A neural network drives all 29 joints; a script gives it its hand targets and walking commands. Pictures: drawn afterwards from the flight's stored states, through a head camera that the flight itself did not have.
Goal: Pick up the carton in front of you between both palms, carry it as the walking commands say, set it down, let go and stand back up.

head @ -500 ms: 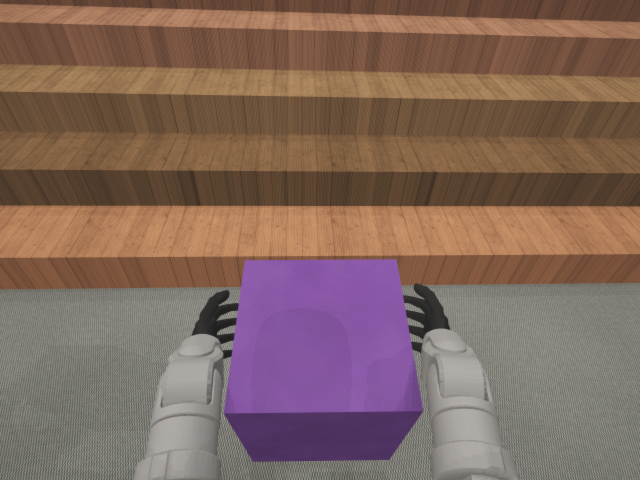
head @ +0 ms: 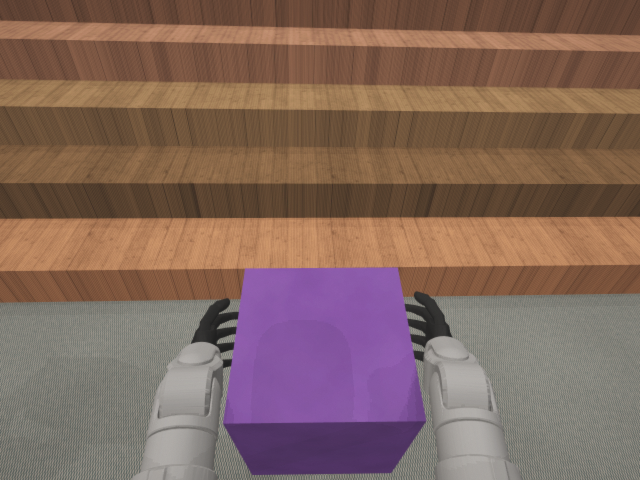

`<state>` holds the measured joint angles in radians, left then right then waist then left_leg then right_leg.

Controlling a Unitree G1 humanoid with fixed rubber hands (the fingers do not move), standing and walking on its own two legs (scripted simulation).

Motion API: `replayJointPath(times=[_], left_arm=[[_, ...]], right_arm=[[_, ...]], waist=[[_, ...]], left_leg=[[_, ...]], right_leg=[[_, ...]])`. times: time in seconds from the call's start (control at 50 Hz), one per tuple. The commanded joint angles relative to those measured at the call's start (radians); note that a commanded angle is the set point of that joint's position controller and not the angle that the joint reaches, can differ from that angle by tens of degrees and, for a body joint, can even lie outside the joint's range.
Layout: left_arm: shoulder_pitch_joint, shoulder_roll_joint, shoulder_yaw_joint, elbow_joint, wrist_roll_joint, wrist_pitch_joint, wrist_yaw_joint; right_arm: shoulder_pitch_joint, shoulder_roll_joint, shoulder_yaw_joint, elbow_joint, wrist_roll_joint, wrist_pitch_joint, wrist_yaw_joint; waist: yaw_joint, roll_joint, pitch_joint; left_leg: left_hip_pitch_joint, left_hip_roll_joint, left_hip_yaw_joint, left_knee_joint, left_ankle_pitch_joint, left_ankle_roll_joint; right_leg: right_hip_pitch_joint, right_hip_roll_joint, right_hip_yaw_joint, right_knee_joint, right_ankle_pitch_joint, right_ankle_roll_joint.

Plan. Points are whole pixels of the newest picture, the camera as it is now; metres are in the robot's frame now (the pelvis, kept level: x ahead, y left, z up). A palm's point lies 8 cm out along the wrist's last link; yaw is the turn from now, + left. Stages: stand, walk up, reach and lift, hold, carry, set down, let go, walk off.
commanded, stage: reach and lift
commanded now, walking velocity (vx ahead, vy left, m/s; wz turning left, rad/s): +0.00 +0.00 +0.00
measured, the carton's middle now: (321, 375) +0.30 +0.00 -0.04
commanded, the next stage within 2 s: hold in 0.10 s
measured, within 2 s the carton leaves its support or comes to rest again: neither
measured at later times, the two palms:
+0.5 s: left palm (203, 358) +0.27 +0.15 +0.05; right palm (444, 352) +0.28 -0.15 +0.05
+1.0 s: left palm (204, 353) +0.28 +0.15 +0.05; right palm (443, 348) +0.28 -0.15 +0.05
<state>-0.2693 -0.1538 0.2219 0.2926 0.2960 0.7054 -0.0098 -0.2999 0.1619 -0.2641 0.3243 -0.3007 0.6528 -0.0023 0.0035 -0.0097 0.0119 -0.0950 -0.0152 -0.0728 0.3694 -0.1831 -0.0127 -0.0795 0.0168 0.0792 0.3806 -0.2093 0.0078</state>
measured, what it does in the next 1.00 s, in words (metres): stands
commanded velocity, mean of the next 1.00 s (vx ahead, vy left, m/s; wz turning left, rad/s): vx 0.00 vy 0.00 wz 0.00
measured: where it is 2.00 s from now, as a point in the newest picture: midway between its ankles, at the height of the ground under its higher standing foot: outside the picture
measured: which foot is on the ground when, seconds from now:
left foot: down 0.00-1.00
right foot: down 0.00-1.00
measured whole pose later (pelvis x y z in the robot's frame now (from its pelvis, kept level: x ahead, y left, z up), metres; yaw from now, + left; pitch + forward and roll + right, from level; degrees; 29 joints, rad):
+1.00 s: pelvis +0.00 +0.00 +0.00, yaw +0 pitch -8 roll +0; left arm -0.26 -0.15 0.19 0.22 0.28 0.80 -0.01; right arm -0.29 0.16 -0.24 0.25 -0.30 0.74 0.00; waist 0.00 -0.01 0.02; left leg -0.04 -0.02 -0.07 0.34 -0.17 -0.01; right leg -0.03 0.02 0.08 0.36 -0.20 0.01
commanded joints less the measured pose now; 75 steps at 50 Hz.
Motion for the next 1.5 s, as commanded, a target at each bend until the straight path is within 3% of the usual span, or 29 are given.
replayJointPath(times=[0.0,0.08,0.2,0.34,0.56,1.02,1.44,1.46,1.48], left_arm=[[-0.51,-0.92,-0.511,-0.081,-0.251,-0.058,-0.234],[-0.519,-0.917,-0.519,-0.093,-0.256,-0.049,-0.236],[-0.459,-0.906,-0.587,-0.197,-0.3,0.0,-0.224],[-0.486,-0.879,-0.523,-0.151,-0.268,0.028,-0.228],[-0.571,-0.919,-0.532,-0.117,-0.275,0.017,-0.235],[-0.481,-0.904,-0.545,-0.171,-0.284,0.028,-0.223],[-0.493,-0.896,-0.547,-0.174,-0.283,0.026,-0.227],[-0.529,-0.901,-0.567,-0.164,-0.293,0.029,-0.225],[-0.526,-0.904,-0.564,-0.177,-0.307,0.03,-0.224]], right_arm=[[-0.405,0.961,0.512,0.01,0.238,0.0,0.253],[-0.41,0.964,0.518,0.0,0.243,0.01,0.251],[-0.346,0.948,0.584,-0.107,0.283,0.06,0.239],[-0.388,0.918,0.53,-0.074,0.257,0.087,0.249],[-0.471,0.942,0.533,-0.035,0.26,0.074,0.261],[-0.386,0.926,0.55,-0.095,0.269,0.084,0.255],[-0.393,0.931,0.555,-0.096,0.27,0.084,0.253],[-0.424,0.933,0.577,-0.097,0.292,0.089,0.251],[-0.419,0.935,0.576,-0.093,0.3,0.093,0.249]], waist=[[0.002,0.005,-0.253],[0.0,0.003,-0.25],[-0.008,0.007,-0.281],[-0.003,-0.001,-0.143],[-0.006,0.005,-0.191],[-0.004,0.006,-0.215],[-0.004,0.002,-0.201],[-0.007,0.056,-0.21],[-0.005,0.067,-0.208]], left_leg=[[0.113,-0.082,0.003,-0.033,0.194,0.0],[0.118,-0.083,0.005,-0.036,0.182,0.001],[0.161,-0.082,-0.003,-0.055,0.267,0.0],[0.11,-0.078,0.004,-0.078,0.061,0.007],[0.113,-0.074,0.007,-0.057,0.032,0.008],[0.147,-0.078,0.002,-0.063,0.174,0.0],[0.133,-0.081,0.007,-0.061,0.127,0.004],[0.012,0.116,0.014,-0.001,-0.044,0.016],[-0.048,0.129,-0.043,-0.061,-0.298,0.026]], right_leg=[[0.017,0.077,-0.007,-0.051,0.21,0.004],[0.02,0.076,-0.007,-0.056,0.202,0.005],[0.074,0.077,0.0,-0.078,0.301,0.011],[0.005,0.067,-0.006,-0.1,0.08,0.001],[-0.005,0.069,-0.013,-0.08,0.041,-0.007],[0.037,0.076,-0.007,-0.082,0.183,0.001],[0.022,0.07,-0.007,-0.081,0.144,-0.001],[-0.111,-0.091,-0.009,0.004,-0.036,-0.017],[-0.129,-0.08,0.009,-0.002,-0.249,-0.022]])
